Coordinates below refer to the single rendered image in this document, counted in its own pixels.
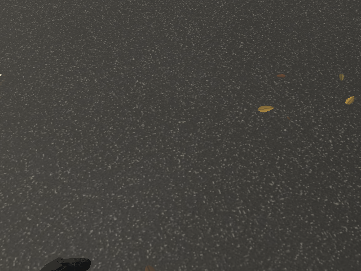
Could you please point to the robot left hand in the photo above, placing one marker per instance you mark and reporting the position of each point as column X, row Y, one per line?
column 71, row 264

